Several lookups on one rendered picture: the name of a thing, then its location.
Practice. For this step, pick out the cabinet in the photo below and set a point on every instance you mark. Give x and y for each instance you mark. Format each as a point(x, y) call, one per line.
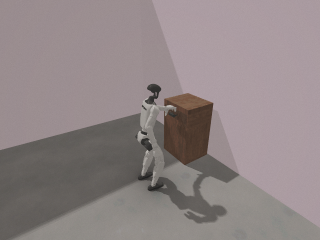
point(188, 142)

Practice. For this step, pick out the right robot forearm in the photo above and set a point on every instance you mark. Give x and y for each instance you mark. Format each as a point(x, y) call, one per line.
point(152, 139)

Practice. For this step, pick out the handle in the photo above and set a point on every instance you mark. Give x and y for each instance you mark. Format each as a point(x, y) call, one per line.
point(172, 114)

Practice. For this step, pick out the drawer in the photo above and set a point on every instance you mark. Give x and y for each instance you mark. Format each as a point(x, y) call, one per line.
point(182, 117)

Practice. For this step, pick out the right robot shin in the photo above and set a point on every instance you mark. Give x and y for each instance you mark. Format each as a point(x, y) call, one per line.
point(157, 170)

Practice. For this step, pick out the left robot forearm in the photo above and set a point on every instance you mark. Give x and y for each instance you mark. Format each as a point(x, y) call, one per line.
point(162, 108)

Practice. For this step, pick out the left robot hand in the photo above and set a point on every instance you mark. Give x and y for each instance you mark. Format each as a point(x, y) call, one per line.
point(170, 107)

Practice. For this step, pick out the right robot hand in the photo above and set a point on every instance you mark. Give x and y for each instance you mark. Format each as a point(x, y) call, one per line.
point(157, 153)

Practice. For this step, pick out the right robot upper arm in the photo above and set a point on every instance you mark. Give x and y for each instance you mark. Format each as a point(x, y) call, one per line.
point(154, 111)

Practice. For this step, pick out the humanoid robot torso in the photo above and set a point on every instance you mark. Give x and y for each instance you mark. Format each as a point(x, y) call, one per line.
point(145, 113)

